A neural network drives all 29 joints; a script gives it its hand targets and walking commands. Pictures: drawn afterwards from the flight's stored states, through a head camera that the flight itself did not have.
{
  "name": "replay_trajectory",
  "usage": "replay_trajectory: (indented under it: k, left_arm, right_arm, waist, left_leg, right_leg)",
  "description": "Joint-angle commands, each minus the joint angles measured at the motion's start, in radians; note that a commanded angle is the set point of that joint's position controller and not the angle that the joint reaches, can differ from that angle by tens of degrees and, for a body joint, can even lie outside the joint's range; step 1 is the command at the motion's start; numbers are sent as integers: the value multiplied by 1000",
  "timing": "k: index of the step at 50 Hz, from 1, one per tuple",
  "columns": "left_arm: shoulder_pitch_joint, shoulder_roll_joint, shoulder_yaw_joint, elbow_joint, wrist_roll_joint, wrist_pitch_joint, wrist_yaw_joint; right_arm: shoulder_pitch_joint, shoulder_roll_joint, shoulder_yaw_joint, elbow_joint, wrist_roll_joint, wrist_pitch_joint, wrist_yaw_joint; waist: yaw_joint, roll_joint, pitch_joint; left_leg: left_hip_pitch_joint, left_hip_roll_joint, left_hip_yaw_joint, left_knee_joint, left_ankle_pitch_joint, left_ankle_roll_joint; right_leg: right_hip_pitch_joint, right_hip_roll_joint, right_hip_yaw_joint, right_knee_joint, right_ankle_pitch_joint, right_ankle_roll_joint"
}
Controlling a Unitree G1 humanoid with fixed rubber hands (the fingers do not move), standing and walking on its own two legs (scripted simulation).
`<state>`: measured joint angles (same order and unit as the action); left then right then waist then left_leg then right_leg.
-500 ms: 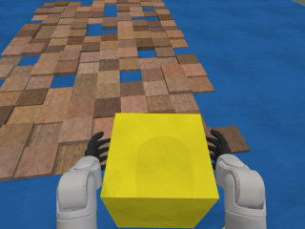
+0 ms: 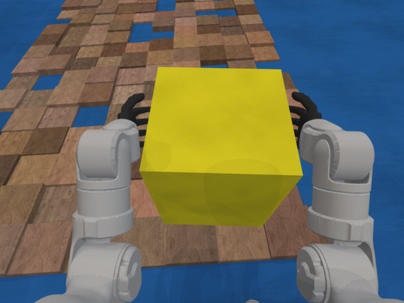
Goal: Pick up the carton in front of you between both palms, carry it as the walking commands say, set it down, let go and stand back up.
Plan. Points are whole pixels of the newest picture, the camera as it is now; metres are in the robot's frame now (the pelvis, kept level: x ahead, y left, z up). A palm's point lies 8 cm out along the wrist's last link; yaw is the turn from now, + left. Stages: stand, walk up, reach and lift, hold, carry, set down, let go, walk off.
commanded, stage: carry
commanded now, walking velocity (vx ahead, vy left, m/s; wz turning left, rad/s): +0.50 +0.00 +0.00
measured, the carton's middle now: (215, 155) +0.38 +0.01 +0.10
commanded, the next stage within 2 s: none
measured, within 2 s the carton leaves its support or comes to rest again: neither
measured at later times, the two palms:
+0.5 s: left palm (173, 37) +0.74 +0.13 +0.15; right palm (286, 42) +0.71 -0.17 +0.15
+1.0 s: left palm out of the picture +1.04 +0.14 +0.24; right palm out of the picture +1.08 -0.16 +0.24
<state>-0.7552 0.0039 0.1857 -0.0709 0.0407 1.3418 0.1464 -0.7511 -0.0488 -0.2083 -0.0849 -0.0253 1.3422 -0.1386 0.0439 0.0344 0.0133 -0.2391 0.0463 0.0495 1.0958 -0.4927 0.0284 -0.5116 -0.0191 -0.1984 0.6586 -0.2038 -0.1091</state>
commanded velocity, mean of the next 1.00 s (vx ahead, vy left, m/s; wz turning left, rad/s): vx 0.50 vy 0.00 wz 0.00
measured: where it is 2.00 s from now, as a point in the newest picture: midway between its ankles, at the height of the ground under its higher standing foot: (214, 122)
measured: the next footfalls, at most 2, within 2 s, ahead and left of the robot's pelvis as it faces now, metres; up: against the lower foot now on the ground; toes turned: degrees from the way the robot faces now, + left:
left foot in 0.36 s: +0.41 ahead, +0.10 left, +0.05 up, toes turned +2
right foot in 0.72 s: +0.69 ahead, -0.11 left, +0.05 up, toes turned -4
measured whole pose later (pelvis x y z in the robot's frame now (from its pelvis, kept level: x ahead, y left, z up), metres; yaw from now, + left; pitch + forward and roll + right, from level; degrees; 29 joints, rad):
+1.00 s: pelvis +0.67 -0.05 +0.09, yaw +0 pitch +6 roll +2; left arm -0.83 -0.02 0.31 -0.07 0.05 1.32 0.12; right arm -0.90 0.03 -0.31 -0.04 -0.10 1.34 -0.13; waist 0.11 -0.01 0.06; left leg -0.63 0.00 0.01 0.91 -0.29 0.02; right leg -0.28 0.03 -0.08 0.40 -0.23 -0.10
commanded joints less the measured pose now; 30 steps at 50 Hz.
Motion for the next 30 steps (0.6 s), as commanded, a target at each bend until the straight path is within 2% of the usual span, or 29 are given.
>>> replay_trajectory:
  k: [1, 2, 3, 5, 10, 14, 16, 17, 18, 19, 20, 21, 22, 23, 24, 25, 26, 28, 29, 30]
  left_arm:
    - [-816, -870, -568, -47, -481, -2, -234]
    - [-881, -919, -562, -48, -499, -3, -237]
    - [-927, -960, -546, -44, -507, -6, -239]
    - [-968, -1006, -511, -18, -498, -7, -242]
    - [-978, -1053, -474, 30, -444, -16, -247]
    - [-930, -1044, -489, -14, -404, -28, -244]
    - [-887, -1034, -507, -40, -390, -33, -243]
    - [-874, -1028, -521, -52, -387, -34, -243]
    - [-861, -1027, -531, -59, -385, -35, -245]
    - [-881, -1039, -551, -80, -406, -31, -250]
    - [-898, -1040, -573, -115, -421, -32, -255]
    - [-905, -1050, -607, -180, -429, -37, -253]
    - [-919, -1049, -603, -197, -422, -44, -252]
    - [-859, -1016, -589, -195, -395, -51, -244]
    - [-800, -980, -568, -216, -361, -58, -236]
    - [-757, -953, -553, -242, -324, -66, -226]
    - [-717, -913, -531, -243, -289, -72, -215]
    - [-646, -840, -505, -238, -230, -83, -192]
    - [-627, -803, -497, -238, -205, -89, -181]
    - [-621, -767, -487, -232, -183, -92, -172]
  right_arm:
    - [-814, 930, 599, 2, 422, 10, 198]
    - [-844, 964, 575, 24, 423, 8, 194]
    - [-870, 1000, 553, 44, 420, 7, 191]
    - [-889, 1047, 522, 94, 403, 2, 186]
    - [-884, 1108, 483, 169, 344, -18, 180]
    - [-840, 1113, 489, 135, 303, -29, 179]
    - [-800, 1100, 501, 115, 284, -29, 182]
    - [-779, 1093, 509, 111, 278, -29, 184]
    - [-750, 1085, 521, 108, 279, -30, 189]
    - [-736, 1069, 532, 118, 263, -44, 186]
    - [-687, 1050, 537, 117, 253, -63, 183]
    - [-640, 1062, 566, 61, 261, -73, 179]
    - [-681, 1084, 599, -15, 294, -84, 175]
    - [-688, 1106, 631, -86, 331, -82, 176]
    - [-720, 1122, 666, -173, 361, -89, 177]
    - [-754, 1130, 701, -259, 398, -97, 176]
    - [-797, 1130, 733, -317, 432, -99, 177]
    - [-834, 1098, 774, -370, 486, -99, 187]
    - [-852, 1079, 785, -383, 509, -97, 193]
    - [-862, 1054, 785, -376, 520, -92, 200]
  waist:
    - [18, -142, -488]
    - [11, -107, -496]
    - [9, -114, -515]
    - [11, -137, -538]
    - [33, -150, -531]
    - [54, -167, -497]
    - [56, -159, -458]
    - [52, -156, -435]
    - [-2, -183, -456]
    - [-57, -102, -536]
    - [-151, 8, -678]
    - [-233, 114, -689]
    - [-241, 319, -699]
    - [-241, 192, -680]
    - [-232, 97, -666]
    - [-207, 1, -621]
    - [-195, 1, -591]
    - [-187, 16, -601]
    - [-171, 2, -601]
    - [-156, -9, -585]
  left_leg:
    - [-476, -14, -81, 308, 81, 49]
    - [-475, 9, -83, 247, 124, 49]
    - [-452, 18, -77, 197, 147, 44]
    - [-475, 15, -54, 141, 153, 33]
    - [-612, 4, 4, -38, 198, 18]
    - [-680, -16, 59, -127, 277, 34]
    - [-629, -47, 92, -308, 316, 35]
    - [-551, -75, 130, -419, 348, 39]
    - [-305, -141, 208, -486, 237, 56]
    - [-27, -158, 212, -466, 362, 90]
    - [405, -92, 45, -496, 481, 192]
    - [612, 9, -168, -611, 691, 255]
    - [803, 196, -435, -580, 1059, 364]
    - [839, 218, -412, -506, 1231, 340]
    - [835, 211, -388, -514, 1172, 258]
    - [768, 206, -359, -534, 1012, 187]
    - [732, 197, -345, -556, 943, 163]
    - [657, 181, -314, -594, 909, 159]
    - [598, 167, -295, -614, 881, 166]
    - [478, 134, -229, -644, 842, 148]
  right_leg:
    - [702, -299, 540, -262, 194, -110]
    - [675, -281, 466, -256, 267, -96]
    - [667, -269, 417, -261, 296, -83]
    - [692, -257, 364, -256, 380, -91]
    - [808, -231, 281, -218, 585, -108]
    - [888, -197, 228, -171, 706, -98]
    - [879, -168, 198, -155, 749, -78]
    - [851, -148, 163, -149, 794, -60]
    - [709, -164, 113, -92, 955, -39]
    - [560, -114, 55, 60, 1095, 13]
    - [247, -107, 69, 327, 1111, 128]
    - [-47, -15, 113, 583, 521, 169]
    - [-333, 116, 186, 874, -302, 174]
    - [-437, 92, 310, 954, -363, 117]
    - [-476, 52, 352, 864, -366, 74]
    - [-464, 9, 335, 733, -322, 57]
    - [-478, -6, 301, 665, -316, 57]
    - [-404, 4, 248, 502, -248, 68]
    - [-334, 10, 233, 348, -192, 76]
    - [-181, 26, 202, 124, -96, 89]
